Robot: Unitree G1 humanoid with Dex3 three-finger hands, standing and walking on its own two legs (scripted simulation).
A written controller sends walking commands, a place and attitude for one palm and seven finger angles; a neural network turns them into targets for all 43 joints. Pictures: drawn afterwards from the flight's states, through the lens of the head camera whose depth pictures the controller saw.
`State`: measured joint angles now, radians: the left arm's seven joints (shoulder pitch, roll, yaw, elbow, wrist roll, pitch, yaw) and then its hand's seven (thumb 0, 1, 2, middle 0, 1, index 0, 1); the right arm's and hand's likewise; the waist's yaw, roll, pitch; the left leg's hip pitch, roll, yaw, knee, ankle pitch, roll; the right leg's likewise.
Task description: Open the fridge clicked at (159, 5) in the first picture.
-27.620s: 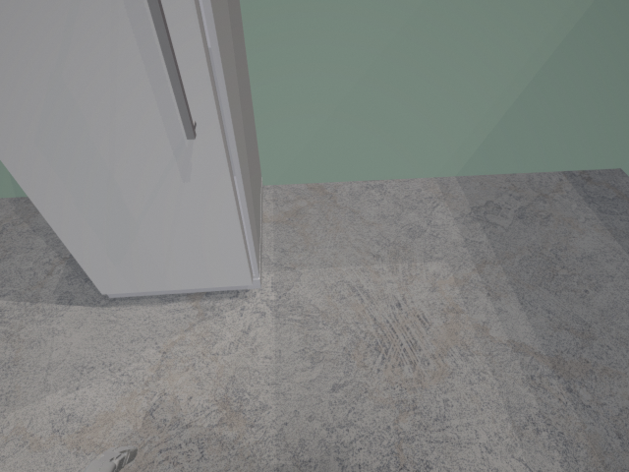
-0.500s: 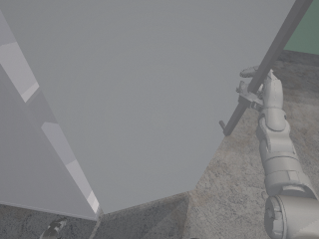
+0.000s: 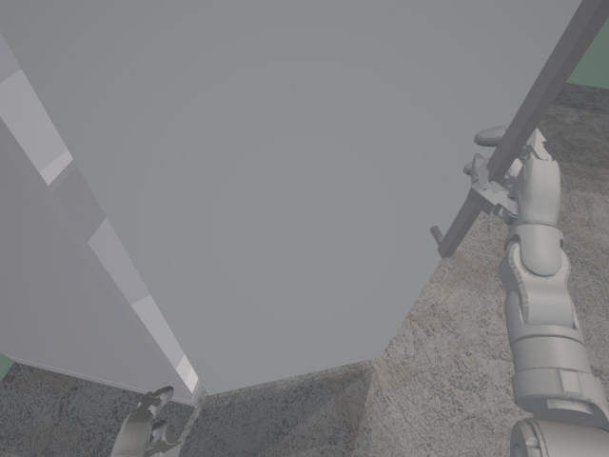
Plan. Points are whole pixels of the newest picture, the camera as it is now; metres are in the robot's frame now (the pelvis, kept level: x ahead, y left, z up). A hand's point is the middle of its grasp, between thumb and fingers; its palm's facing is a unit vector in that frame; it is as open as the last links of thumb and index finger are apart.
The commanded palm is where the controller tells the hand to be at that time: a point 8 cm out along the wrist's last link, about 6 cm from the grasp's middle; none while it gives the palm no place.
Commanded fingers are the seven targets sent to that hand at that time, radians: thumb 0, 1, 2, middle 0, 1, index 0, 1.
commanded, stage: stop walking and hold the door back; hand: right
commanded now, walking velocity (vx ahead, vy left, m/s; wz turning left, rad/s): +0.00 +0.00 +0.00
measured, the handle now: (508, 124) +0.46 -0.18 +0.23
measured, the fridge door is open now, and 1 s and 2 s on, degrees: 65 66 64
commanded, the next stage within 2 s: loosen the grip on the handle in 0.74 s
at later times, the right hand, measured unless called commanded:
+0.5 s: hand (488, 204) +0.39 -0.17 +0.16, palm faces +0.10 +0.98 -0.16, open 5.3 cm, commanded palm +0.37 -0.23 +0.15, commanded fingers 0.00 -0.90 -0.90 0.45 1.40 0.45 1.40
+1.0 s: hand (495, 186) +0.41 -0.18 +0.17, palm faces +0.08 +0.99 -0.08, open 6.4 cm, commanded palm +0.37 -0.22 +0.16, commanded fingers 0.00 0.19 -0.38 0.45 1.40 0.45 1.40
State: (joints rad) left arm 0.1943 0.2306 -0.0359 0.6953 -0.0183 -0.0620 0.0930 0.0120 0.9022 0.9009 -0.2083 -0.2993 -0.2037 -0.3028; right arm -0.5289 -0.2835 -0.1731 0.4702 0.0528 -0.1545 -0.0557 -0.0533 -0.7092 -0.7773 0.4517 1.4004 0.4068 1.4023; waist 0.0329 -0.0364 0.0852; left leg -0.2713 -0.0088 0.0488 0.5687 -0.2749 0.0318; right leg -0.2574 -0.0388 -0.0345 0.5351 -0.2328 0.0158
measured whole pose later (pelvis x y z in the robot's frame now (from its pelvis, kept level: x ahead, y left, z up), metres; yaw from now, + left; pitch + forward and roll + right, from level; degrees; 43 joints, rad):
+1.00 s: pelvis -0.03 -0.02 +0.00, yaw +2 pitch +0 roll -1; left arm 0.28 0.25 -0.01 0.70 -0.03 -0.14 0.05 0.01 0.90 0.90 -0.21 -0.30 -0.20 -0.30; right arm -0.70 -0.33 -0.23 0.83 0.07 -0.17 0.05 -0.06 -0.50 -0.73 0.47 1.42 0.46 1.42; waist 0.05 0.03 -0.02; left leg -0.32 0.01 0.01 0.52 -0.19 0.01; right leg -0.30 -0.02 -0.08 0.49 -0.19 -0.01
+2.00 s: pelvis +0.02 -0.02 +0.00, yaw +1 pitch +6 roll +1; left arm 0.29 0.26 -0.01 0.67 -0.04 -0.09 0.08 0.01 0.90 0.90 -0.21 -0.30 -0.20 -0.30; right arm -0.50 -0.44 -0.33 0.62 0.13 -0.20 0.21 -0.01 0.55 -0.20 0.25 1.15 0.26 1.15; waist 0.02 -0.01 -0.06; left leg -0.39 0.00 0.03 0.60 -0.31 0.00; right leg -0.39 -0.03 -0.05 0.62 -0.32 -0.01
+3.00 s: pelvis +0.01 -0.01 +0.00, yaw -2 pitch +0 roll +1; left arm 0.22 0.26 -0.06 0.65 -0.07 -0.21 0.13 0.01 0.90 0.90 -0.21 -0.30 -0.20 -0.30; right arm -0.09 -0.41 -0.38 0.19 0.32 -0.05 0.34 -0.01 0.55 -0.19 0.25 1.15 0.26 1.15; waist -0.05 -0.04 -0.05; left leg -0.29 0.00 0.07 0.60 -0.31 0.02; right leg -0.32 -0.03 0.00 0.63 -0.31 0.01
